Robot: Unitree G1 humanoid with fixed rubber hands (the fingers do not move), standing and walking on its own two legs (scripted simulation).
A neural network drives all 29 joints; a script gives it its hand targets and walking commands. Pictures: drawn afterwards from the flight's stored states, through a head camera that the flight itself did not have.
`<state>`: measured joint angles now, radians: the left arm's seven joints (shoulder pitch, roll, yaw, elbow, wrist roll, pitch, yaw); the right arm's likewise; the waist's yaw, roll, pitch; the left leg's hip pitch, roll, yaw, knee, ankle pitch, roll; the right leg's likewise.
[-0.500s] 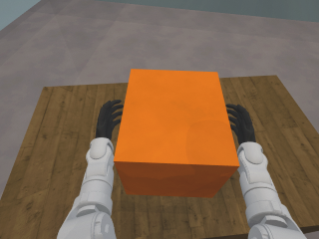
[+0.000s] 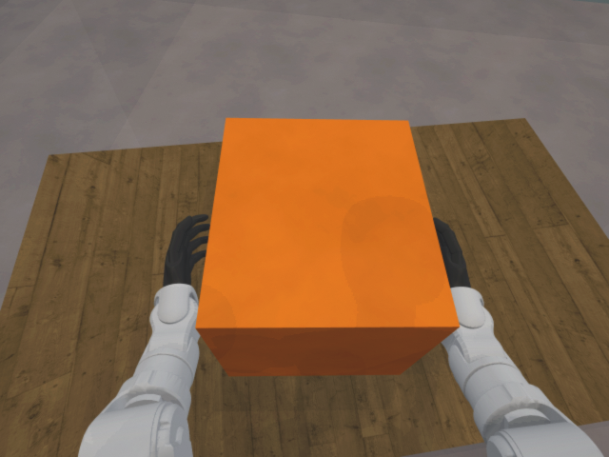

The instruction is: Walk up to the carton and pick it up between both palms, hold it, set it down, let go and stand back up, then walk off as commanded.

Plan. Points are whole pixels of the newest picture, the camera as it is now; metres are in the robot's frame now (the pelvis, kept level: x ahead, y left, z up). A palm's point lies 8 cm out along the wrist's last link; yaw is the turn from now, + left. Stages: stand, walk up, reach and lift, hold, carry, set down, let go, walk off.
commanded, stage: set down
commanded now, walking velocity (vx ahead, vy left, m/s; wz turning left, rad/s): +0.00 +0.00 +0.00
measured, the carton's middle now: (316, 251) +0.41 +0.00 -0.03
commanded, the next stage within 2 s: none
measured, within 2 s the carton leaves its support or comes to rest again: neither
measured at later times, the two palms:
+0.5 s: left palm (156, 347) +0.28 +0.22 -0.05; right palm (463, 311) +0.32 -0.21 -0.04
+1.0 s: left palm (115, 406) +0.21 +0.25 -0.05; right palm (498, 356) +0.25 -0.21 +0.00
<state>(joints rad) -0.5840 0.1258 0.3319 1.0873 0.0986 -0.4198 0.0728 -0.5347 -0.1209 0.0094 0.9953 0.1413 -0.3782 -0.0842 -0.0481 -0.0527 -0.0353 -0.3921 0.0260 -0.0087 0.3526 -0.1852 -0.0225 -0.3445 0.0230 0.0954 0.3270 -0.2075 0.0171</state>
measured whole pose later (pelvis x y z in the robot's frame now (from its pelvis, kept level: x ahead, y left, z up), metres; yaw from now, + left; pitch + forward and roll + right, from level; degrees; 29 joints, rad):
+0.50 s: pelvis +0.00 -0.01 +0.00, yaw +1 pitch +14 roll +0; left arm -0.26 0.14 0.20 1.02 -0.07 -0.50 0.01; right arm -0.42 -0.25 0.22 1.08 0.28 -0.59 -0.06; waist -0.02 0.06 -0.07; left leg -0.42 0.03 -0.01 0.38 -0.18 -0.02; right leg -0.37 0.03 0.08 0.35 -0.22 0.01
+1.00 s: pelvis -0.05 +0.00 +0.00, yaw +2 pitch +10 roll -1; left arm -0.13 0.26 0.09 0.82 -0.14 -0.44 0.01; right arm -0.26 -0.26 0.13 0.92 0.34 -0.46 -0.01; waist -0.02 -0.09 -0.09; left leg -0.42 0.03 -0.01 0.38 -0.12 -0.02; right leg -0.37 0.02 0.06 0.36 -0.16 0.01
